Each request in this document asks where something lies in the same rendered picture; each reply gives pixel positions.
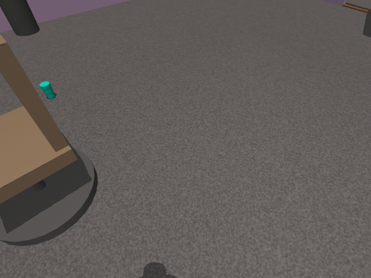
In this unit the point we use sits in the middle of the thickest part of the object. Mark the office chair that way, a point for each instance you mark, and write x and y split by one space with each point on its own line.
46 186

